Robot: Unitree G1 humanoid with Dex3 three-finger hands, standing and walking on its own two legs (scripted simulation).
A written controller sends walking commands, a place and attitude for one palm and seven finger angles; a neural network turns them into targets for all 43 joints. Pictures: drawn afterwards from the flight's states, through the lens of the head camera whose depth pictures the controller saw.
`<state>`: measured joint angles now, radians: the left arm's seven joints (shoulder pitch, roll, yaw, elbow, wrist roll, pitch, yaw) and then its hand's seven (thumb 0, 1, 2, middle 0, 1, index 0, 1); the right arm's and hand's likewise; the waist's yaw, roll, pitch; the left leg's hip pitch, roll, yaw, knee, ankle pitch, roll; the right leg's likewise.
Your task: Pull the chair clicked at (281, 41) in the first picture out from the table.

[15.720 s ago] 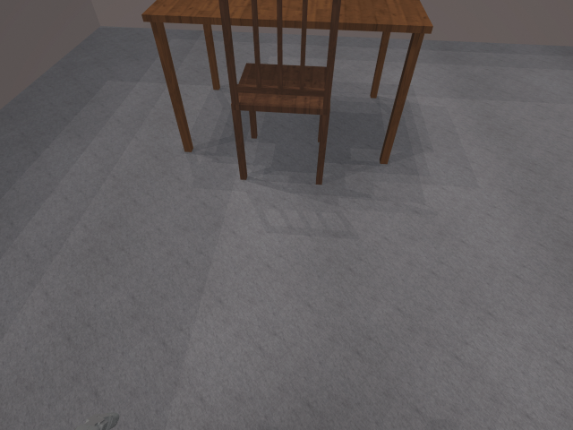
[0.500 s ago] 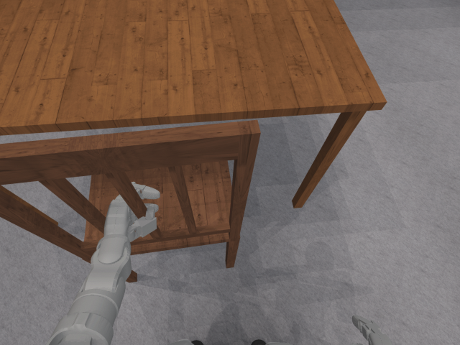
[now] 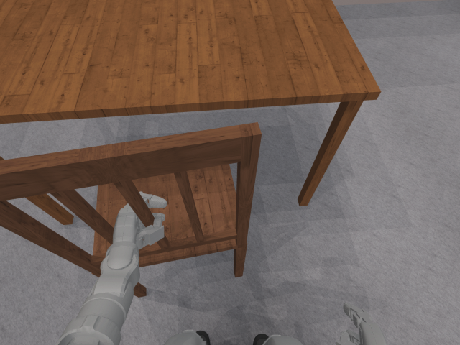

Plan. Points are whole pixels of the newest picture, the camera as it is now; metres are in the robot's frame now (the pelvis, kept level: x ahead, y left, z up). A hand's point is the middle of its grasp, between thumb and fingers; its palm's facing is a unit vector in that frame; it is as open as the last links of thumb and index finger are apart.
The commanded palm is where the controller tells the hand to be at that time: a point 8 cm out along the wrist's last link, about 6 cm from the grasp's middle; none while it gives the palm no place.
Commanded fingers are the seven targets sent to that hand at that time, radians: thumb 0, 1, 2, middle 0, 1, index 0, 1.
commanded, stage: step backward, pulling the chair out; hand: left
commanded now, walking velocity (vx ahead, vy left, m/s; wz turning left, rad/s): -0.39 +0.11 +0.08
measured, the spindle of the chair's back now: (148, 219) +0.35 +0.17 -0.07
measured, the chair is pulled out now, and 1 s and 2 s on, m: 0.12 0.30 0.53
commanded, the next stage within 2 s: stop walking, hand still on the chair in 1.94 s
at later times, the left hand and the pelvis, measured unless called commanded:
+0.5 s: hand (156, 270) +0.25 +0.14 -0.06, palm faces +0.07 -0.98 -0.17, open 5.0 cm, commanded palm +0.21 +0.19 -0.06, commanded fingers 0.00 0.90 0.90 -0.50 -1.45 -0.50 -1.45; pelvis -0.09 -0.01 +0.00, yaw +0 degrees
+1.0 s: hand (153, 335) +0.15 +0.13 -0.06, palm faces +0.07 -0.98 -0.18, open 5.0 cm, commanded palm +0.11 +0.18 -0.06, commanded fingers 0.00 0.90 0.90 -0.50 -1.45 -0.50 -1.45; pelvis -0.20 -0.02 +0.00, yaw +0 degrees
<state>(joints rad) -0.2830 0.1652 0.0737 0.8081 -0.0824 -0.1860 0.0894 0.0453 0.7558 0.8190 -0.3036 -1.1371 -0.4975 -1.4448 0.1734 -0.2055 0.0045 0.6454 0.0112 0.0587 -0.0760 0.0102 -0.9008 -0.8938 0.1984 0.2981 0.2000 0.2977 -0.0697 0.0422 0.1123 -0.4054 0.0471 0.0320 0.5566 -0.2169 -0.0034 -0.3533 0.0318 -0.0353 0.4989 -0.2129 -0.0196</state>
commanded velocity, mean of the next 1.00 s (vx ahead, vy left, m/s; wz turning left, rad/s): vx -0.38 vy -0.02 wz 0.05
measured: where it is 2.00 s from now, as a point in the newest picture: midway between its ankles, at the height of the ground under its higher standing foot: outside the picture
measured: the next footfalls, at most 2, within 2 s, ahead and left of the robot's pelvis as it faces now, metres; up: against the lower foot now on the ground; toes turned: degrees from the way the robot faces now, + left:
right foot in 0.38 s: -0.01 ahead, -0.12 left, +0.00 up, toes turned +1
left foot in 0.66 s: -0.07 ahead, +0.12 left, +0.00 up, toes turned +0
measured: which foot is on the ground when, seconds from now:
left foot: down 0.00-0.50, up 0.52-0.64, down 0.66-1.00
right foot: down 0.00-0.22, up 0.24-0.36, down 0.38-0.72, up 0.74-0.90, down 0.92-1.00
